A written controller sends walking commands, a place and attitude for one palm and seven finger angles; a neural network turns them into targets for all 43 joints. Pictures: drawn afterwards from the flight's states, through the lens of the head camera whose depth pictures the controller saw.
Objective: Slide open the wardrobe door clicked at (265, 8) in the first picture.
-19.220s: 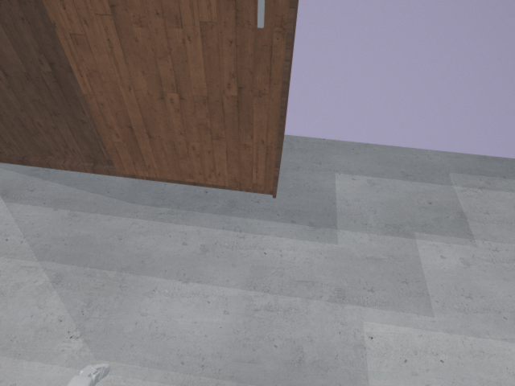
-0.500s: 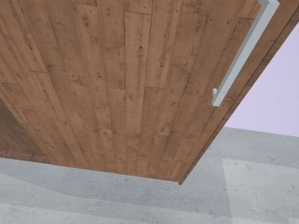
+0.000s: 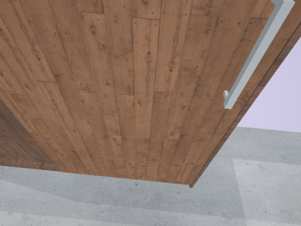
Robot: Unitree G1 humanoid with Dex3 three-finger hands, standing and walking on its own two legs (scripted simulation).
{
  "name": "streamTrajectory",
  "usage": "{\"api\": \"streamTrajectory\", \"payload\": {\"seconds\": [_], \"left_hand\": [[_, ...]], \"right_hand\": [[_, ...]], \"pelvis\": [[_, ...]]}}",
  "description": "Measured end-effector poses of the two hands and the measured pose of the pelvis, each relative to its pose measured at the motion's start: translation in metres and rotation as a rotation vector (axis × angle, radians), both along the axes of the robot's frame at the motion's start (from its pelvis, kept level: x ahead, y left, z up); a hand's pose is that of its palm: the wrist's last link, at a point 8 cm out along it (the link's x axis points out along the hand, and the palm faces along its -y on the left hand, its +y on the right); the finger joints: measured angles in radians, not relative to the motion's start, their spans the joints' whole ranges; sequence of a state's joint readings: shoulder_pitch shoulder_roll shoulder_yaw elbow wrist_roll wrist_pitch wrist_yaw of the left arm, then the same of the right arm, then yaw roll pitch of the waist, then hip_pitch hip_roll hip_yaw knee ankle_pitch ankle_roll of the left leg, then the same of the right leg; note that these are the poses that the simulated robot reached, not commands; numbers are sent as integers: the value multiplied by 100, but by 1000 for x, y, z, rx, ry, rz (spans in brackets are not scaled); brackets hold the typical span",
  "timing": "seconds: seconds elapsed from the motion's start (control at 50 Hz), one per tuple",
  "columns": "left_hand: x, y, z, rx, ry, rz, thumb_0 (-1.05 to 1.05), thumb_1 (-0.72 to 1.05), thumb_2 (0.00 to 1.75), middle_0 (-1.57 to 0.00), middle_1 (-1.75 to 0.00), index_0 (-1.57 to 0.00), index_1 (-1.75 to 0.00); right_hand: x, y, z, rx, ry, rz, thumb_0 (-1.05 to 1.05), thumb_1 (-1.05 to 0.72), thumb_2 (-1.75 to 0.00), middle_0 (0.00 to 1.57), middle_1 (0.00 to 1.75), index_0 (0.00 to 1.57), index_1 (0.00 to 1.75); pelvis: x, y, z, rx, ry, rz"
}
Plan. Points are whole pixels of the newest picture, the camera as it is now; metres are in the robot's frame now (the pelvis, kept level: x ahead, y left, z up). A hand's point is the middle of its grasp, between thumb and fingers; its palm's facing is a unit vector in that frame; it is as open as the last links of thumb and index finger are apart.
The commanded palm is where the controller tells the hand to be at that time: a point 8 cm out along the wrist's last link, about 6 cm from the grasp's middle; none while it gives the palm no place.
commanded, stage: come to a stop and stand still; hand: right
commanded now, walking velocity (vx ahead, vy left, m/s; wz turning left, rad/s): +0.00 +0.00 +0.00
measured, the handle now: (247, 61) +0.45 -0.19 +0.23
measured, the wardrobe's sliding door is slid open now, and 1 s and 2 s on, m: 0.00 0.00 0.00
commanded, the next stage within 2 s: look again from close up in 0.16 s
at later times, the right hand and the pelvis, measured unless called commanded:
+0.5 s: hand out of the picture +0.04 -0.19 -0.17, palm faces +0.01 +0.97 -0.24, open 7.4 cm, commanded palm none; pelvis +0.01 +0.00 +0.00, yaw +0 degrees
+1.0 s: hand out of the picture +0.03 -0.20 -0.17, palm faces +0.02 +0.97 -0.23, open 7.4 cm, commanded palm none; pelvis +0.00 +0.00 +0.00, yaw -1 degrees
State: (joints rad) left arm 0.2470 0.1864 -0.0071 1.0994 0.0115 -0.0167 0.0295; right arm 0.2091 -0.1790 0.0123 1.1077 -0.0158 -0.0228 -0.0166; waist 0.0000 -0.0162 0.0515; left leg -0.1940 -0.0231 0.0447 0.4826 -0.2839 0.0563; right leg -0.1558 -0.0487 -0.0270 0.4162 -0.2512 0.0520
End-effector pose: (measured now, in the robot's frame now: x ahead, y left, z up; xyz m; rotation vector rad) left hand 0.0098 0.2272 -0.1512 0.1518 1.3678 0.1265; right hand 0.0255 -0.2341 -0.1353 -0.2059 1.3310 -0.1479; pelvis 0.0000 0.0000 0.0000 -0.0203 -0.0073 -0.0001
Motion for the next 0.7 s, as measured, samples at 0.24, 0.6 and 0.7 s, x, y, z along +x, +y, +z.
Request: {"api": "streamTrajectory", "payload": {"seconds": [0.24, 0.6, 0.7], "left_hand": [[10, 9, 3, 17, -2, -8, 0, 91, 89, -20, -30, -20, -30], [14, 7, 6, 25, -8, -19, 0, 91, 89, -20, -30, -20, -30], [12, 5, 7, 25, -6, -20, 0, 91, 89, -20, -30, -20, -30]], "right_hand": [[4, 1, -1, -2, 0, -14, 0, -91, -89, 20, 29, 20, 30], [7, -6, 0, -4, -16, -21, 0, -91, -89, 20, 29, 20, 30], [4, -8, -1, -2, -13, -21, 0, -91, -89, 20, 29, 20, 30]], "pelvis": [[5, 5, 1, 4, 1, -4], [5, 2, 2, 6, -5, -7], [4, 1, 2, 7, -5, -8]]}}
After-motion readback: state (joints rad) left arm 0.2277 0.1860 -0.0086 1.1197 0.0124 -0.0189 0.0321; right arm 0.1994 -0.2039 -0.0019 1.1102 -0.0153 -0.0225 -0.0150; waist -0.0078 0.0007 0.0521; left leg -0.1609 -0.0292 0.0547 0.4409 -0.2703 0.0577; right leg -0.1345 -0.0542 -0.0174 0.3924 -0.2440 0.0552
